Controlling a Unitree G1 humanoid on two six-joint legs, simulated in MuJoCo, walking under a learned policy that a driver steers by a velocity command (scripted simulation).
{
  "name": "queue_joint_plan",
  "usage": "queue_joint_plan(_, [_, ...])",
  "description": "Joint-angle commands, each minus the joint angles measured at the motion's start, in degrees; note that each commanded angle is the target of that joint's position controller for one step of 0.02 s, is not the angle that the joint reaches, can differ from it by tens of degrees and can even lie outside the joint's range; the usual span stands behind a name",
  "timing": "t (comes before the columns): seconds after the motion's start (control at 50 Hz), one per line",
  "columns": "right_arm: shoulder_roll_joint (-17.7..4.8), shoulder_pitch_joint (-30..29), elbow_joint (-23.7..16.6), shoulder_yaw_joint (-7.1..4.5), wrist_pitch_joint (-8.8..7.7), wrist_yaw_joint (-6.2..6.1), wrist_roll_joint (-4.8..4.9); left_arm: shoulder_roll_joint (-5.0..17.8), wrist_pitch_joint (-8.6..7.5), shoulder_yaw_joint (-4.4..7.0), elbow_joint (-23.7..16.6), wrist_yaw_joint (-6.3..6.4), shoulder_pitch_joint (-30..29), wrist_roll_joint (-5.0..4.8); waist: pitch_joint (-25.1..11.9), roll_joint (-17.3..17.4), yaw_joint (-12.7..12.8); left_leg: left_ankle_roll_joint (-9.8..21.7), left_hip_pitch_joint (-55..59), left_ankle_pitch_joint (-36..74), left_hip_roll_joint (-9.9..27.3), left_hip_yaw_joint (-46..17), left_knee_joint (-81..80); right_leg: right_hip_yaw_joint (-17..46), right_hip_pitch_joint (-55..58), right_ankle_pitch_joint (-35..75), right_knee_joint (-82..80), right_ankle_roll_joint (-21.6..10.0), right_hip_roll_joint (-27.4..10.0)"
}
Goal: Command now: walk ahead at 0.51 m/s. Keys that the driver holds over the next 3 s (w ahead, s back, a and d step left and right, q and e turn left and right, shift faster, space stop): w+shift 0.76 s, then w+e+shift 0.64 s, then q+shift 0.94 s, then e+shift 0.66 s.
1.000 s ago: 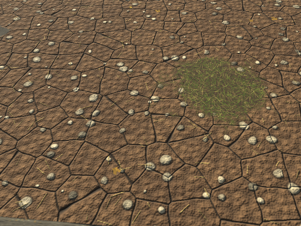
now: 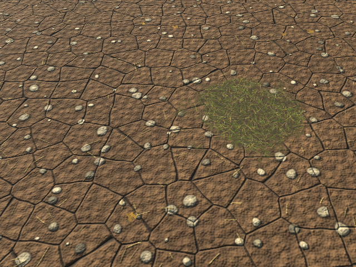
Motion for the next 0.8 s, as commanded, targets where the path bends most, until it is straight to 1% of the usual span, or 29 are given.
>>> queue_joint_plan(0.02, [-7.35, -1.03, -4.34, -1.31, -1.76, 0.45, 0.7, 4.67, -4.41, 0.67, -8.18, -1.48, -10.22, 0.1, 11.54, 4.2, 0.21, 9.07, 1.0, -9.83, 17.14, -18.63, -18.09, 3.13, -17.88, 3.03, -5.13, -0.64, -5.65])
queue_joint_plan(0.06, [-9.71, -1.69, -5.56, -1.72, -1.67, 0.54, 0.78, 3.59, -4.67, 0.64, -7.9, -2.11, -10.04, -0.03, 9.22, 5.81, 0.46, 8.12, -6.57, -6.86, 13.06, -11.8, -17.19, -2.58, -3.37, 4.44, -11.69, 0.7, -1.78])
queue_joint_plan(0.1, [-10.81, -2.27, -6.4, -1.96, -1.85, 0.59, 1.32, 3.58, -4.15, 0.86, -7.0, -2.46, -6.25, -0.41, 9.53, 6.05, 2.82, 9.02, -13.27, -8.3, 12.85, -9.76, -15.07, -5.8, 7.28, 6.86, -15.42, 1.45, 0.31])
queue_joint_plan(0.14, [-10.62, -4.65, -7.42, -1.65, -2.2, 0.84, 0.89, 7.01, -3.72, 2.98, -3.89, -1.75, 5.73, -0.58, 5.62, 4.99, 9.6, 8.07, -18.34, 6.86, 10.43, -6.35, -2.97, -8.0, 22.72, 6.52, -17.48, 0.41, 4.04])
queue_joint_plan(0.16, [-8.99, -8.76, -9.04, -1.06, -2.35, 1.12, 0.11, 10.76, -3.96, 4.77, -0.91, -1.21, 18.45, -0.51, -0.17, -0.77, 16.4, 5.45, -26.01, 18.06, 6.77, -1.42, 18.53, -0.94, 36.44, 4.05, -19.35, -1.81, -0.08])
queue_joint_plan(0.18, [-1.57, -9.91, -12.3, 0.77, -3.44, 1.45, -0.5, 15.81, -4.31, 4.76, -0.66, -1.19, 24.76, 1.01, -5.09, -18.75, 15.3, 3.1, -38.46, -1.64, 0.15, -1.04, 45.55, 28.22, 41.47, -16.57, -30.1, -7.54, -14.87])
queue_joint_plan(0.2, [-0.97, -8.42, -14.52, 0.51, -5.29, 1.43, 3.06, 12.06, -5.86, 3.01, -2.05, -2.22, 20.93, 3.03, -5.67, -20.53, 11.36, 5.05, -48.43, -2.48, -4.14, -11.73, 58.15, 54.5, 40.54, -27.49, -43.1, -12.77, -21.09])
queue_joint_plan(0.22, [-3.68, -11.68, -16.46, 0.41, -6.16, 1.81, 4.75, 9.86, -6.41, 1.95, -3.25, -2.74, 13.39, 2.24, 1.08, -12.28, 7.98, 7.13, -56.74, 2.95, 0.53, -12.07, 62.34, 49.11, 37.01, -25.92, -41.93, -11.85, -23.26])
queue_joint_plan(0.24, [-4.35, -14.73, -17.27, 0.72, -6.08, 2.19, 3.37, 6.83, -6.34, 0.88, -4.14, -3.19, 9.44, 2.24, 2.48, -6.63, 6.99, 7.64, -56.85, 7.45, 3.03, -10.44, 62.4, 38.88, 32.37, -17.85, -38.79, -10.4, -20.66])
queue_joint_plan(0.26, [-4.36, -14.29, -17.19, 0.66, -5.37, 2.1, 1.58, 6.49, -5.78, 0.42, -4.88, -3.57, 6.09, 2.68, 2.6, -3.18, 4.45, 7.14, -53.17, 12.0, 6.1, -8.48, 59.02, 29.91, 26.44, -11.37, -37.76, -8.76, -17.31])
queue_joint_plan(0.3, [-5.11, -12.18, -17.05, 0.11, -2.88, 2.83, 0.82, 3.95, -5.23, -0.78, -5.9, -3.56, 2.31, 3.38, 4.25, -5.92, 0.61, 5.41, -46.32, 16.23, 9.11, -6.73, 53.57, 19.03, 15.21, -5.41, -38.72, -6.87, -11.97])
queue_joint_plan(0.34, [-4.96, -12.64, -17.42, 0.27, -1.07, 2.84, 0.57, 5.21, -5.61, -0.8, -5.0, -3.0, 4.91, 2.86, 6.55, -5.22, 0.11, 3.17, -46.36, 18.05, 9.7, -5.41, 50.34, 15.94, 11.05, -2.15, -41.9, -8.33, -11.01])
queue_joint_plan(0.4, [-8.81, -24.49, -22.06, -0.45, -2.31, 2.68, -0.43, 8.02, -5.99, -0.39, -4.32, -1.09, 6.43, 1.83, 10.0, -2.04, 2.33, 2.02, -42.26, 27.94, 9.19, -3.35, 25.66, 8.58, 8.04, 8.29, -47.4, -7.73, -8.01])
queue_joint_plan(0.42, [-7.75, -28.68, -23.08, -0.27, -2.89, 2.99, -0.29, 8.6, -6.29, -0.38, -4.23, -0.49, 7.92, 1.74, 9.65, -3.04, 3.8, 1.3, -35.9, 31.62, 6.75, 0.41, 19.63, 5.69, 6.71, 10.21, -49.47, -7.33, -6.29])
queue_joint_plan(0.44, [-6.2, -29.48, -23.11, -0.08, -3.1, 3.44, -0.02, 10.21, -6.62, 0.1, -4.07, -0.4, 9.42, 2.24, 7.68, -4.51, 4.32, 0.49, -28.27, 33.33, 4.66, 2.73, 19.34, 3.7, 5.47, 12.39, -50.6, -7.85, -6.05])
queue_joint_plan(0.46, [-6.92, -25.13, -20.71, -0.9, -3.09, 4.24, 0.09, 11.56, -6.9, 0.64, -3.75, -0.7, 12.11, 3.61, 5.38, -3.94, 3.68, 0.48, -25.08, 35.63, 4.39, 2.24, 26.5, 3.28, 8.58, 15.76, -47.9, -8.93, -8.56])
queue_joint_plan(0.48, [-7.67, -24.5, -20.57, -1.29, -2.92, 4.67, 0.63, 10.16, -6.76, 0.45, -3.7, -0.83, 12.45, 3.29, 6.38, -2.62, 2.76, 1.43, -29.33, 33.74, 5.17, 0.84, 25.79, 2.02, 13.78, 18.26, -46.51, -8.77, -8.78])
queue_joint_plan(0.5, [-8.66, -28.77, -22.39, -1.81, -3.58, 5.24, 1.22, 7.83, -6.06, 0.36, -1.29, -0.19, 16.21, 2.11, 9.26, -2.73, 3.45, 3.43, -43.98, 35.86, 8.87, -6.73, 21.46, 4.07, 28.85, 19.01, -41.08, -6.25, -11.92])
queue_joint_plan(0.52, [-8.95, -33.67, -24.3, -1.92, -4.66, 6.04, 1.43, 7.33, -5.45, 0.38, -0.34, 0.47, 22.53, 1.42, 10.49, -1.91, 6.35, 5.12, -57.93, 34.07, 7.48, -4.36, 16.04, 5.97, 42.26, 15.59, -39.32, -5.96, -12.61])
queue_joint_plan(0.54, [-7.96, -37.89, -25.61, -1.65, -5.32, 7.12, 1.55, 7.29, -4.79, 0.51, 1.1, 0.86, 27.97, 1.51, 12.16, -3.96, 9.26, 5.87, -67.67, 31.16, 8.64, -5.49, 15.71, 9.34, 51.82, 15.34, -36.42, -5.8, -15.48])
queue_joint_plan(0.58, [-7.55, -42.28, -27.83, -1.39, -5.87, 9.48, 1.7, 6.0, -4.09, 0.5, 0.59, 1.72, 29.03, 1.35, 14.29, -2.84, 8.96, 5.85, -74.66, 34.69, 11.06, -6.84, 10.84, 8.96, 56.17, 14.66, -32.85, -4.64, -16.18])
queue_joint_plan(0.6, [-6.51, -43.42, -28.15, -0.83, -6.0, 10.62, 1.01, 6.24, -3.81, 0.45, -1.58, 2.0, 26.03, 1.95, 14.22, -1.42, 9.77, 5.29, -64.93, 43.44, 8.84, -2.08, 6.71, 5.07, 46.67, 11.47, -33.56, -4.14, -12.52])
queue_joint_plan(0.64, [-3.81, -41.08, -26.88, 0.06, -5.73, 11.62, 0.85, 6.54, -3.28, 0.43, -5.15, 1.6, 19.31, 1.12, 12.28, -0.58, 8.63, 4.5, -35.11, 54.88, 5.75, -0.52, 3.33, 1.29, 24.56, 6.01, -36.72, -4.28, -9.95])
queue_joint_plan(0.68, [-5.84, -39.0, -25.98, -0.37, -5.06, 10.48, 1.14, 9.16, -3.47, 1.11, -6.23, 1.62, 18.7, 0.43, 13.62, -0.99, 7.71, 2.74, -28.13, 51.76, 3.37, 0.6, 2.75, 0.4, 23.84, 9.6, -35.71, -3.7, -8.92])
queue_joint_plan(0.72, [-9.66, -34.4, -25.09, -1.71, -5.32, 8.67, 0.1, 10.91, -2.71, 1.28, -6.04, 1.1, 20.28, 0.36, 12.07, -3.69, 5.65, 2.2, -24.87, 47.11, 0.78, 2.83, 0.29, 0.59, 32.75, 27.67, -26.48, -1.83, -8.14])
queue_joint_plan(0.74, [-11.75, -26.6, -22.54, -2.68, -5.45, 7.74, 0.01, 11.24, -1.83, 1.13, -5.29, 0.82, 20.07, 1.15, 7.29, -7.1, 2.01, 3.66, -18.2, 46.56, 1.41, 2.31, 0.45, 0.82, 35.38, 37.8, -13.28, -1.46, -8.06])
queue_joint_plan(0.76, [-14.84, -13.05, -17.55, -3.96, -4.9, 7.1, 0.9, 11.64, -1.23, 0.88, -5.39, 1.11, 18.21, 2.57, -0.02, -11.21, -2.84, 4.33, -4.89, 49.13, 4.11, 0.26, 1.9, 1.74, 32.84, 44.9, 3.0, -1.47, -8.39])
queue_joint_plan(0.78, [-17.26, 1.01, -14.36, -5.24, -3.95, 5.99, 1.12, 12.6, -1.96, 1.0, -5.95, 0.29, 11.61, 3.37, -5.32, -9.85, -13.65, 5.56, 13.99, 54.8, 6.76, -0.77, -2.75, 1.68, 22.07, 53.28, 25.05, 0.92, -4.79])
queue_joint_plan(0.8, [-18.93, 7.35, -10.23, -4.48, -2.99, 5.61, -1.64, 7.14, -2.58, 0.72, -7.02, 0.21, 10.37, 3.13, -5.29, 5.98, -14.45, 8.62, 30.79, 53.79, 15.12, -8.43, 0.72, 4.74, -1.88, -10.77, 57.47, 2.99, 3.62])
